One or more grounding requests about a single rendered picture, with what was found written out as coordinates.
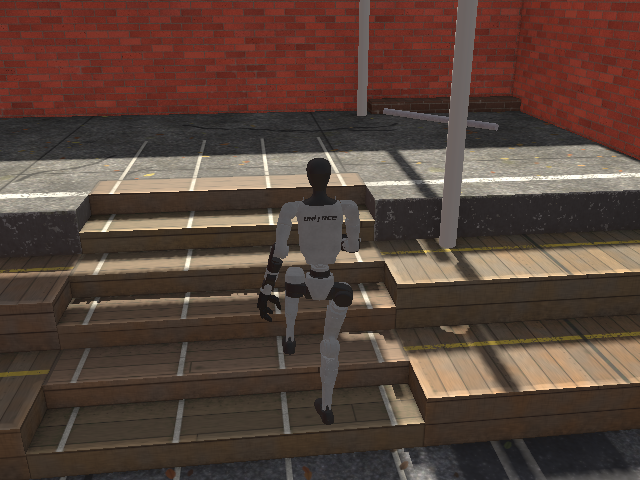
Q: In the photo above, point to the robot right forearm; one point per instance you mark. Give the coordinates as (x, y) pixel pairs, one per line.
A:
(343, 248)

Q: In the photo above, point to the robot torso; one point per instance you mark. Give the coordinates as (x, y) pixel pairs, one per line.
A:
(320, 237)

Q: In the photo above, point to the robot right upper arm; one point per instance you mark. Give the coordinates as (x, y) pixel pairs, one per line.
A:
(352, 222)

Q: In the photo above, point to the left robot hand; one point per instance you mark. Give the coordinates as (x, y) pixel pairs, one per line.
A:
(262, 305)

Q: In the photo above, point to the left robot foot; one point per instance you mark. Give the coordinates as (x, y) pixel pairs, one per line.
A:
(289, 346)

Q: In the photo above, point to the robot left forearm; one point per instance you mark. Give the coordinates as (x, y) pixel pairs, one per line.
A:
(271, 274)

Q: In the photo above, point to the robot left upper arm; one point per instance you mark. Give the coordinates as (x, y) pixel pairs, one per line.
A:
(284, 224)

